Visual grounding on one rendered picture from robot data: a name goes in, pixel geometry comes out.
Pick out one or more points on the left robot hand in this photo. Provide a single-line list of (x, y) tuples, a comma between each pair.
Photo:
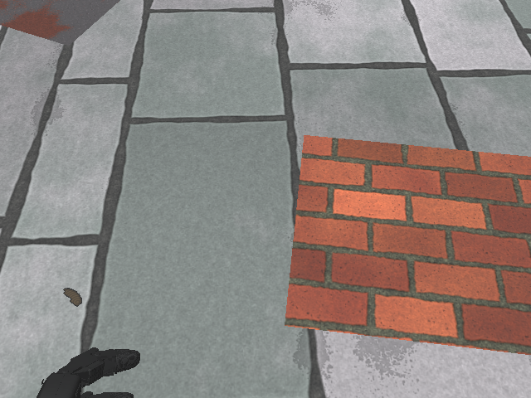
[(87, 368)]

